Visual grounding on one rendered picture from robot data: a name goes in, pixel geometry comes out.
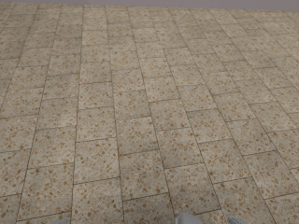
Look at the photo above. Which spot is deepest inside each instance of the robot right thigh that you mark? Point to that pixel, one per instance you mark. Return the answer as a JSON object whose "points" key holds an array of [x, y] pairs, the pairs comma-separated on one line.
{"points": [[187, 219]]}

